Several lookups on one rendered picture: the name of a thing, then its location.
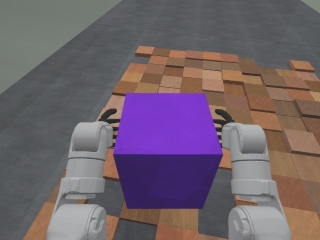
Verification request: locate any carton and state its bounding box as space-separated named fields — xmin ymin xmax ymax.
xmin=113 ymin=93 xmax=223 ymax=209

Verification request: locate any right robot upper arm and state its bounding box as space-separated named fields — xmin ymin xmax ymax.
xmin=228 ymin=205 xmax=291 ymax=240

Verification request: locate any robot right hand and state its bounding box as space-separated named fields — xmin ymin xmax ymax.
xmin=213 ymin=109 xmax=235 ymax=148

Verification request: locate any right robot forearm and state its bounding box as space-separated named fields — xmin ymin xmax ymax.
xmin=221 ymin=122 xmax=292 ymax=240

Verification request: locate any left robot forearm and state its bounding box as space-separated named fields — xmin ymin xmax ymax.
xmin=46 ymin=121 xmax=113 ymax=240

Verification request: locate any left robot upper arm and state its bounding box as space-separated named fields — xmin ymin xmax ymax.
xmin=47 ymin=203 xmax=107 ymax=240

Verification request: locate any robot left hand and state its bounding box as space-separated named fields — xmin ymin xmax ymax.
xmin=98 ymin=108 xmax=121 ymax=147

